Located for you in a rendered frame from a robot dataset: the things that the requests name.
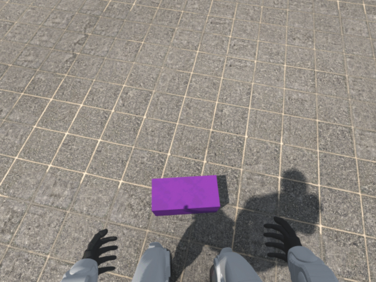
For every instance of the right robot thigh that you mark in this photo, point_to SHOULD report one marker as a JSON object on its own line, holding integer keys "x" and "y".
{"x": 232, "y": 267}

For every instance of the robot right hand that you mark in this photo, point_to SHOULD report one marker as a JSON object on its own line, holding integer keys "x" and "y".
{"x": 287, "y": 236}

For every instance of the robot thigh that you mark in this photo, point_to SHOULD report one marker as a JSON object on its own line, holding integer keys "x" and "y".
{"x": 232, "y": 267}
{"x": 154, "y": 266}

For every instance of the right robot forearm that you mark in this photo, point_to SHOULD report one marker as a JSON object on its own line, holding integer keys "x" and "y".
{"x": 304, "y": 266}

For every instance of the robot left hand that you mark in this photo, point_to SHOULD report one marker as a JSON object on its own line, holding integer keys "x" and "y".
{"x": 94, "y": 251}

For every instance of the left robot thigh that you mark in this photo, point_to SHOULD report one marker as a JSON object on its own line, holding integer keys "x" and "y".
{"x": 154, "y": 266}

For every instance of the carton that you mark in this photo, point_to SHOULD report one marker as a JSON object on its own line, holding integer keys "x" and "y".
{"x": 185, "y": 195}

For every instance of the left robot forearm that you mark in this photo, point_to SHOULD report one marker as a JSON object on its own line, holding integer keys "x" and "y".
{"x": 84, "y": 270}

